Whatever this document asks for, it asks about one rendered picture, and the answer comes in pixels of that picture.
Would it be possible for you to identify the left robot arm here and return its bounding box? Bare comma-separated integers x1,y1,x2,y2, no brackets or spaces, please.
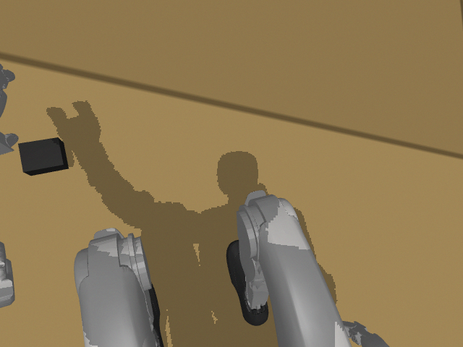
0,242,15,308

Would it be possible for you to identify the right robot hand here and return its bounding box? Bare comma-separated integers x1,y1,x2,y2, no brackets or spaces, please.
342,321,389,347

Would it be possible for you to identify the right robot foot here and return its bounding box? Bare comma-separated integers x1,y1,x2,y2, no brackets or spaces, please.
226,240,268,326

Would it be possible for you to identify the left robot hand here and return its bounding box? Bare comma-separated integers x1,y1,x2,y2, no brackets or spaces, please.
0,64,19,155

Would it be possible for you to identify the small box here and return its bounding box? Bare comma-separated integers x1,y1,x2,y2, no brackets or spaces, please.
18,137,69,176

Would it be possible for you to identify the left robot foot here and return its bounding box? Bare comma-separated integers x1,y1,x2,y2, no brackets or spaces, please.
149,283,164,347

